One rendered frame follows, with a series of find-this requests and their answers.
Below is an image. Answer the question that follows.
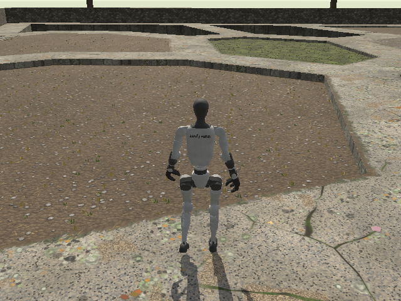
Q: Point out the left robot hand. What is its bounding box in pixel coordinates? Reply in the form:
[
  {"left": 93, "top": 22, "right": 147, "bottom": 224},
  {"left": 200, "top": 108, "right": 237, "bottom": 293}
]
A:
[{"left": 166, "top": 169, "right": 180, "bottom": 181}]

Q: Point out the right robot upper arm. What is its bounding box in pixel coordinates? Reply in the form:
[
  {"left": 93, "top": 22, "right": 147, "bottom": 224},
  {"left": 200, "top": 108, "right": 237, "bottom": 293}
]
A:
[{"left": 214, "top": 126, "right": 231, "bottom": 161}]

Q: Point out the right robot thigh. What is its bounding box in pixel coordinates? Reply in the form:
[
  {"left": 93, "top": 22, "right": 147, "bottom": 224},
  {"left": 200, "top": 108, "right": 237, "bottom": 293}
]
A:
[{"left": 209, "top": 174, "right": 222, "bottom": 216}]

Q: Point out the left robot upper arm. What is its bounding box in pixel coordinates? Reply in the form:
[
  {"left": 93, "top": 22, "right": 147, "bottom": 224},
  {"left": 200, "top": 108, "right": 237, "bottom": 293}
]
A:
[{"left": 171, "top": 125, "right": 188, "bottom": 160}]

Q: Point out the robot head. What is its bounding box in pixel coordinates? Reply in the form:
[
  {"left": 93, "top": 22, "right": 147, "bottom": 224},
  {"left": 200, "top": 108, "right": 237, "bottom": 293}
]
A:
[{"left": 190, "top": 98, "right": 211, "bottom": 129}]

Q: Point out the robot left forearm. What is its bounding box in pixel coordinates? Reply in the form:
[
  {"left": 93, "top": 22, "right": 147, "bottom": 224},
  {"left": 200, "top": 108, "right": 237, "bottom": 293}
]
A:
[{"left": 167, "top": 151, "right": 177, "bottom": 172}]

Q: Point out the robot right forearm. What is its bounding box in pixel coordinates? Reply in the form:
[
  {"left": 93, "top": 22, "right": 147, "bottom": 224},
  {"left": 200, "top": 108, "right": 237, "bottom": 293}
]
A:
[{"left": 225, "top": 152, "right": 238, "bottom": 179}]

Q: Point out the right robot hand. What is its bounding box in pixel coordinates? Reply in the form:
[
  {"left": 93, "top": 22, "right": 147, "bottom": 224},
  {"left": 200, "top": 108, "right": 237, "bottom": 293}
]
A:
[{"left": 226, "top": 177, "right": 240, "bottom": 193}]

